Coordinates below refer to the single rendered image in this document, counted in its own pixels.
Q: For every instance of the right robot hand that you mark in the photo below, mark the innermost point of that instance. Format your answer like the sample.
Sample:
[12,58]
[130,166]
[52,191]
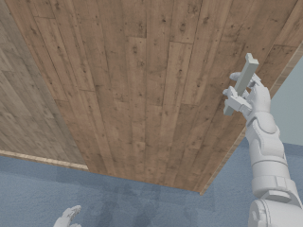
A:
[258,100]

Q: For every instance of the robot right forearm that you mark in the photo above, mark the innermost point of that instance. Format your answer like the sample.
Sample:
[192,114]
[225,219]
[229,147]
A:
[271,177]

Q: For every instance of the handle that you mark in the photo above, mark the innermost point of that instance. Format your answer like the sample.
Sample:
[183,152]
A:
[247,72]

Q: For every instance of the left robot hand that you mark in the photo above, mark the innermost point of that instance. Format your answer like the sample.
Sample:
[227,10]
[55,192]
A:
[67,216]

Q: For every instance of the wardrobe door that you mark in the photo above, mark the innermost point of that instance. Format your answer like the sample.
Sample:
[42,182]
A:
[30,121]
[139,83]

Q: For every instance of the robot right upper arm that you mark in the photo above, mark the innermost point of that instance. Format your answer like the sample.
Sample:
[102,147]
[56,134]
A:
[266,213]

